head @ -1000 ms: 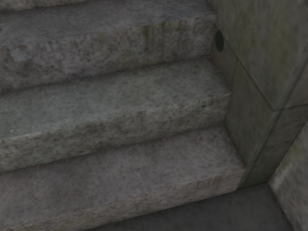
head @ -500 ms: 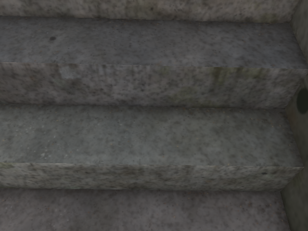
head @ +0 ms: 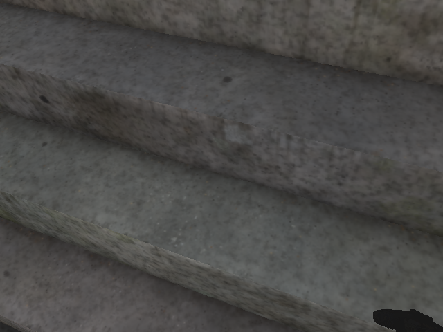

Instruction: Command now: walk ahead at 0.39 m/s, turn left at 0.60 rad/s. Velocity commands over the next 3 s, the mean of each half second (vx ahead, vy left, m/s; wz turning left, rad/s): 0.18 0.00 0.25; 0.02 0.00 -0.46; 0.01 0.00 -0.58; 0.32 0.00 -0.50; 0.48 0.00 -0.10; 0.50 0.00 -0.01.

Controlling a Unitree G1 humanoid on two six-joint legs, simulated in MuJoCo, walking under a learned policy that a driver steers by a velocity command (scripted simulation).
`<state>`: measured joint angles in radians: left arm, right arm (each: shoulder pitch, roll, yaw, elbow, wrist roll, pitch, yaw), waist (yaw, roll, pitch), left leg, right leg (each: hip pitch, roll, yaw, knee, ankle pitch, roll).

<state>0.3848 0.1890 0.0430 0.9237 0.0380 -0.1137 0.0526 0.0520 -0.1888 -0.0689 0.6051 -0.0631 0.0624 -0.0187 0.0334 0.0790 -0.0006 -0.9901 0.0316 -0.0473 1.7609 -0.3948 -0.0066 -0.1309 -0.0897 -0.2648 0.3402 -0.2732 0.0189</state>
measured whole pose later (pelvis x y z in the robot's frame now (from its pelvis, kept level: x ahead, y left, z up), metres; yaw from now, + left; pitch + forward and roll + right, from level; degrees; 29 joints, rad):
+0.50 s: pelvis +0.21 +0.21 +0.13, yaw +5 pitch +0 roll -2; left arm 0.12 0.23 0.08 0.76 0.02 -0.01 0.02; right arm 0.14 -0.15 -0.01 0.75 -0.02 0.02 -0.01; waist 0.03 -0.02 0.12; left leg -0.68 0.06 0.15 1.04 -0.36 0.11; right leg -0.70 0.04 0.06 1.77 -0.11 0.04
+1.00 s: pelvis +0.24 +0.29 +0.16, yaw -13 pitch +0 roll -1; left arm 0.21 0.20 0.11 0.66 0.09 0.12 0.07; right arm 0.23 -0.16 -0.01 0.58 -0.04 0.00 -0.11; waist -0.01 -0.01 0.06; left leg -0.42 0.12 0.47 0.76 -0.36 0.20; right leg -0.65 0.00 0.02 1.62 -0.12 0.11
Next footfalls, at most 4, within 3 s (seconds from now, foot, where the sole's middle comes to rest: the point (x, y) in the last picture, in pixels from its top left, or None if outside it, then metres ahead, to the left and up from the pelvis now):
0.26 left None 0.36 0.29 -0.58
1.56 right None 0.04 0.27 -0.78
1.86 left None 0.10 0.52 -0.78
2.24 right None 0.02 0.32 -0.78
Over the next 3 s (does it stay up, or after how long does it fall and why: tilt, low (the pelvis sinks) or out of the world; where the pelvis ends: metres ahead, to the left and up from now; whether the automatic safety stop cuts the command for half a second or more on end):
stays up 0.09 0.28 -0.01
